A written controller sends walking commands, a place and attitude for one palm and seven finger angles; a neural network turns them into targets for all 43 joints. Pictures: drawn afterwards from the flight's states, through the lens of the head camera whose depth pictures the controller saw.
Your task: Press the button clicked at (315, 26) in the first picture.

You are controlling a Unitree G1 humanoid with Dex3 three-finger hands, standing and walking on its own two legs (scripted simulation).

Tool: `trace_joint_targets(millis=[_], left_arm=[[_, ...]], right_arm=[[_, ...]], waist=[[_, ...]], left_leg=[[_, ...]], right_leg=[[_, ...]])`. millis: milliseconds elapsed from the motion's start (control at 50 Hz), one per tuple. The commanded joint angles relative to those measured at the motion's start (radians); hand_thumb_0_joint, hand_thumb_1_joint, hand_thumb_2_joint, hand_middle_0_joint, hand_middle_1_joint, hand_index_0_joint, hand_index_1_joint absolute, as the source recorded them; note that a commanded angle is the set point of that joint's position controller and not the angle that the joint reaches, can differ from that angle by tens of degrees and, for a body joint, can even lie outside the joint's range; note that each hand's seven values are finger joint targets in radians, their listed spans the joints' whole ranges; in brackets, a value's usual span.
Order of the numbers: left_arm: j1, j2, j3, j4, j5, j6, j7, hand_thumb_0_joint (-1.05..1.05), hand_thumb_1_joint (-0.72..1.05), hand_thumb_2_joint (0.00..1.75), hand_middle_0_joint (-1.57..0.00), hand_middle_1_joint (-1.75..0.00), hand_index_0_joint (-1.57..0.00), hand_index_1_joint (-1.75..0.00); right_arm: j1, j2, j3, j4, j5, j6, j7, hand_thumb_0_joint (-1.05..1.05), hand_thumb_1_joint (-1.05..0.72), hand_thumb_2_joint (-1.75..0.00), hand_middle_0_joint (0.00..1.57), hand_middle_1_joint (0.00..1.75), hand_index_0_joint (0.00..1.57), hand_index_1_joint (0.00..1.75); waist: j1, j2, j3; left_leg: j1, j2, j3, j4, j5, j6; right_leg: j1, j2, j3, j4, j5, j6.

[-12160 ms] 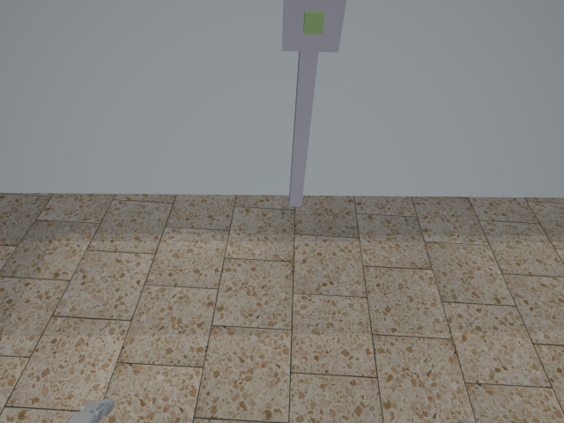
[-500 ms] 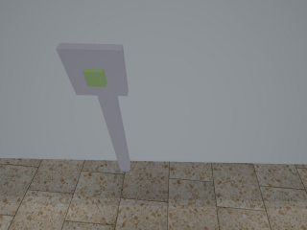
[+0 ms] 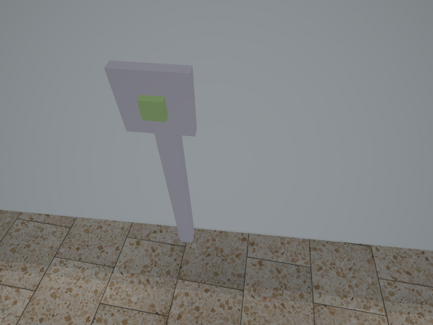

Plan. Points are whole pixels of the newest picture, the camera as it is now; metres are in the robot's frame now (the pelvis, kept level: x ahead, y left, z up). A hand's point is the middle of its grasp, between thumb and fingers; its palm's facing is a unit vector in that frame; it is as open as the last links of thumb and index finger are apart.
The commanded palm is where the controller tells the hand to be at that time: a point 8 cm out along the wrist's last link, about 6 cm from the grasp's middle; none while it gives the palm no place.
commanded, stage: look again from close up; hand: left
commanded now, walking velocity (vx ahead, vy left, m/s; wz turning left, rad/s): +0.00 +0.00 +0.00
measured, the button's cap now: (153, 107) +0.54 +0.18 +0.09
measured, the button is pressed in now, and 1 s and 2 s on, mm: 0 0 0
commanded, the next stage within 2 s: shuffle to correct the standing spot in 0.38 s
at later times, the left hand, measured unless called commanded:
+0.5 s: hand out of the picture -0.05 +0.19 -0.18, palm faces +0.03 -0.99 -0.16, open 7.4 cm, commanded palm none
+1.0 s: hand out of the picture -0.01 +0.16 -0.20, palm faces +0.10 -0.99 -0.11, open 7.4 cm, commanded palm none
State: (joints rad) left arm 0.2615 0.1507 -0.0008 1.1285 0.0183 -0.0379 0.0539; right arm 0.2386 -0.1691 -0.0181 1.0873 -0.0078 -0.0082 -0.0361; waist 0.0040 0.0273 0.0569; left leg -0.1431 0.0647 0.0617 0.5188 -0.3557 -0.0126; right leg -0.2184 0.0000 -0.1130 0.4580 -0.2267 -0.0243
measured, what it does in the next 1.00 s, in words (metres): stands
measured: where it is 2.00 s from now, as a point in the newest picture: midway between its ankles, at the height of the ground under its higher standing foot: outside the picture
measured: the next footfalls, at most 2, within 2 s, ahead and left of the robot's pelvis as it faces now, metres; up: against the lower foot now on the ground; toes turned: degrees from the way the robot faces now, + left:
none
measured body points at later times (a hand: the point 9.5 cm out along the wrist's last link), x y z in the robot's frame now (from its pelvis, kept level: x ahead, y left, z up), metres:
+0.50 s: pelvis -0.03 +0.03 +0.00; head -0.03 +0.03 +0.45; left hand -0.05 +0.24 -0.16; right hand -0.06 -0.18 -0.16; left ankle -0.05 +0.12 -0.74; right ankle +0.01 -0.10 -0.74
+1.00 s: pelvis +0.05 +0.01 -0.01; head +0.07 +0.04 +0.43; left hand -0.01 +0.21 -0.18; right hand +0.05 -0.21 -0.16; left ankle +0.01 +0.10 -0.74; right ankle +0.01 -0.10 -0.74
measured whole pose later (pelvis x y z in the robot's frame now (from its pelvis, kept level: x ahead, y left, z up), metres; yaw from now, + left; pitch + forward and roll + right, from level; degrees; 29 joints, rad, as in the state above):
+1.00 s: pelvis +0.05 +0.01 -0.01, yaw +1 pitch +0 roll -1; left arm 0.38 0.11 0.02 1.12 0.02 -0.03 0.03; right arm 0.30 -0.12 0.00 1.11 -0.02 -0.05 -0.04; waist 0.02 -0.04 0.04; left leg -0.23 0.02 0.11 0.62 -0.38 0.04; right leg -0.24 -0.04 -0.10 0.64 -0.39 -0.01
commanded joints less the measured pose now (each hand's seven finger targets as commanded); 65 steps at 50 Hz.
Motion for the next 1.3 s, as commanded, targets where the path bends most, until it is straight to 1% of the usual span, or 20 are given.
trace_joint_targets(millis=[0,40,120,280,460,560,660,740,820,860,900,920,940,960,980,1000,1040,1120,1220,1280], left_arm=[[0.045,0.124,0.013,-0.045,-0.007,-0.003,-0.002,0.0,0.9,0.9,-0.2,-0.3,-0.2,-0.3],[0.027,0.102,0.011,-0.056,-0.008,0.012,-0.008,0.0,0.9,0.9,-0.2,-0.3,-0.2,-0.3],[0.067,0.091,0.0,-0.037,-0.002,0.02,-0.018,0.0,0.9,0.9,-0.2,-0.3,-0.2,-0.3],[0.119,0.071,-0.001,-0.034,-0.001,0.024,-0.022,0.0,0.9,0.9,-0.2,-0.3,-0.2,-0.3],[0.134,0.051,0.001,-0.032,-0.003,0.017,-0.02,0.0,0.9,0.9,-0.2,-0.3,-0.2,-0.3],[0.134,0.04,0.011,-0.043,0.01,0.023,-0.027,0.0,0.9,0.9,-0.2,-0.3,-0.2,-0.3],[0.153,0.028,0.019,-0.049,0.011,0.012,-0.036,0.0,0.9,0.9,-0.2,-0.3,-0.2,-0.3],[0.195,0.037,0.029,-0.037,0.009,-0.002,-0.037,0.0,0.9,0.9,-0.2,-0.3,-0.2,-0.3],[0.323,0.114,0.057,0.012,0.003,-0.016,-0.026,0.0,0.9,0.9,-0.2,-0.3,-0.2,-0.3],[0.314,0.11,0.059,0.005,0.011,-0.019,-0.02,0.0,0.9,0.9,-0.2,-0.3,-0.2,-0.3],[0.213,0.086,0.052,-0.024,0.01,-0.008,-0.014,0.0,0.9,0.9,-0.2,-0.3,-0.2,-0.3],[0.162,0.062,0.045,-0.037,0.002,-0.001,-0.013,0.0,0.9,0.9,-0.2,-0.3,-0.2,-0.3],[0.155,0.025,0.036,-0.048,-0.005,0.003,-0.012,0.0,0.9,0.9,-0.2,-0.3,-0.2,-0.3],[0.161,-0.003,0.024,-0.052,-0.015,0.005,-0.008,0.0,0.9,0.9,-0.2,-0.3,-0.2,-0.3],[0.168,-0.003,0.02,-0.043,-0.017,0.011,-0.001,0.0,0.9,0.9,-0.2,-0.3,-0.2,-0.3],[0.146,-0.003,0.02,-0.04,-0.012,0.023,-0.001,0.0,0.9,0.9,-0.2,-0.3,-0.2,-0.3],[0.139,0.005,0.02,-0.034,-0.007,0.026,-0.007,0.0,0.9,0.9,-0.2,-0.3,-0.2,-0.3],[0.159,0.04,0.03,-0.034,-0.006,0.029,-0.009,0.0,0.9,0.9,-0.2,-0.3,-0.2,-0.3],[0.121,0.077,0.046,-0.091,-0.001,0.037,-0.005,0.0,0.9,0.9,-0.2,-0.3,-0.2,-0.3],[0.114,0.095,0.053,-0.115,-0.002,0.033,-0.005,0.0,0.9,0.9,-0.2,-0.3,-0.2,-0.3]], right_arm=[[0.136,-0.044,-0.004,-0.031,-0.003,-0.009,0.009,0.0,-0.9,-0.9,0.2,0.3,0.2,0.3],[0.119,-0.075,-0.002,-0.04,-0.01,-0.01,0.01,0.0,-0.9,-0.9,0.2,0.3,0.2,0.3],[0.093,-0.069,0.006,-0.052,-0.008,-0.008,0.012,0.0,-0.9,-0.9,0.2,0.3,0.2,0.3],[0.126,-0.074,0.01,-0.043,-0.009,-0.017,0.01,0.0,-0.9,-0.9,0.2,0.3,0.2,0.3],[0.167,-0.049,0.014,-0.016,-0.006,-0.023,0.008,0.0,-0.9,-0.9,0.2,0.3,0.2,0.3],[0.186,-0.066,0.003,-0.004,-0.017,-0.011,0.011,0.0,-0.9,-0.9,0.2,0.3,0.2,0.3],[0.191,-0.059,-0.002,-0.008,-0.016,-0.02,0.01,0.0,-0.9,-0.9,0.2,0.3,0.2,0.3],[0.197,-0.039,-0.002,-0.012,-0.013,-0.033,0.008,0.0,-0.9,-0.9,0.2,0.3,0.2,0.3],[0.16,0.015,0.007,-0.034,-0.012,-0.04,0.01,0.0,-0.9,-0.9,0.2,0.3,0.2,0.3],[0.086,0.018,0.009,-0.059,-0.01,-0.043,0.016,0.0,-0.9,-0.9,0.2,0.3,0.2,0.3],[0.134,0.042,0.015,-0.029,-0.005,-0.043,0.014,0.0,-0.9,-0.9,0.2,0.3,0.2,0.3],[0.203,0.045,0.016,0.012,-0.002,-0.047,0.011,0.0,-0.9,-0.9,0.2,0.3,0.2,0.3],[0.282,-0.017,0.008,0.045,-0.007,-0.056,0.001,0.0,-0.9,-0.9,0.2,0.3,0.2,0.3],[0.3,-0.063,0.007,0.051,-0.006,-0.054,-0.013,0.0,-0.9,-0.9,0.2,0.3,0.2,0.3],[0.242,-0.064,0.011,0.045,-0.006,-0.04,-0.017,0.0,-0.9,-0.9,0.2,0.3,0.2,0.3],[0.192,-0.067,0.013,0.039,-0.004,-0.036,-0.02,0.0,-0.9,-0.9,0.2,0.3,0.2,0.3],[0.157,-0.058,0.012,0.025,-0.004,-0.03,-0.024,0.0,-0.9,-0.9,0.2,0.3,0.2,0.3],[0.133,-0.068,-0.008,-0.004,0.003,-0.022,-0.033,0.0,-0.9,-0.9,0.2,0.3,0.2,0.3],[0.123,-0.081,-0.03,-0.026,-0.003,-0.004,-0.032,0.0,-0.9,-0.9,0.2,0.3,0.2,0.3],[0.098,-0.07,-0.032,-0.047,-0.007,0.002,-0.023,0.0,-0.9,-0.9,0.2,0.3,0.2,0.3]], waist=[[-0.036,-0.07,-0.159],[-0.025,-0.003,-0.068],[-0.006,0.009,0.076],[0.01,0.013,0.081],[0.007,-0.028,0.056],[0.003,0.022,0.086],[0.003,0.032,0.124],[0.01,-0.059,0.093],[0.035,-0.251,0.004],[0.045,-0.199,0.03],[-0.01,-0.12,0.004],[-0.039,-0.065,-0.006],[-0.054,0.092,-0.052],[-0.042,0.206,-0.095],[-0.019,0.159,-0.11],[-0.014,0.187,-0.04],[-0.006,0.136,0.041],[-0.004,0.025,-0.022],[-0.007,-0.021,-0.083],[0.002,-0.047,-0.117]], left_leg=[[0.003,0.014,-0.035,-0.064,0.117,0.016],[-0.065,0.06,-0.07,-0.092,0.153,0.034],[-0.167,0.05,-0.104,-0.173,0.029,0.046],[-0.242,0.05,-0.135,-0.253,-0.108,0.057],[-0.208,0.041,-0.12,-0.23,-0.022,0.058],[-0.235,0.07,-0.152,-0.267,-0.276,0.083],[-0.223,0.079,-0.153,-0.232,-0.219,0.103],[-0.208,0.047,-0.087,-0.099,-0.038,0.096],[-0.346,-0.06,0.068,0.233,-0.106,0.049],[-0.396,-0.04,0.038,0.298,-0.194,0.047],[-0.201,-0.03,0.025,0.071,-0.064,0.038],[-0.058,-0.03,0.016,-0.075,0.148,0.036],[0.068,0.089,-0.11,-0.098,0.529,0.067],[0.136,0.233,-0.222,-0.089,0.991,0.147],[0.121,0.274,-0.195,-0.082,1.119,0.197],[0.1,0.245,-0.167,-0.079,1.168,0.186],[0.079,0.191,-0.111,-0.063,1.163,0.144],[0.063,0.111,-0.061,-0.044,0.93,0.073],[0.055,0.094,-0.031,-0.004,0.827,0.066],[0.001,0.068,-0.014,0.019,0.605,0.05]], right_leg=[[0.083,-0.182,0.146,-0.015,0.349,-0.045],[0.017,-0.122,0.113,-0.027,0.077,-0.016],[-0.026,-0.101,0.125,-0.064,-0.065,-0.009],[0.025,-0.093,0.099,-0.036,-0.032,-0.002],[0.03,-0.106,0.105,-0.041,0.013,-0.003],[-0.027,-0.069,0.055,0.031,-0.184,-0.012],[-0.059,-0.057,0.065,0.066,-0.146,-0.03],[-0.013,-0.089,0.129,0.051,-0.048,-0.051],[0.178,-0.274,0.356,-0.075,0.166,-0.156],[0.169,-0.314,0.381,-0.091,0.294,-0.208],[0.064,-0.263,0.253,-0.008,0.409,-0.163],[0.001,-0.19,0.169,0.068,0.403,-0.105],[-0.08,-0.096,0.081,0.199,0.275,-0.035],[-0.13,-0.047,0.031,0.239,-0.033,0.016],[-0.097,-0.053,0.068,0.241,-0.255,0.019],[-0.1,-0.061,0.065,0.224,-0.234,0.021],[-0.097,-0.065,0.055,0.133,-0.13,0.02],[0.016,-0.094,0.084,0.069,0.345,0.012],[0.024,-0.113,0.107,0.133,0.52,-0.002],[0.059,-0.146,0.15,0.117,0.559,-0.027]])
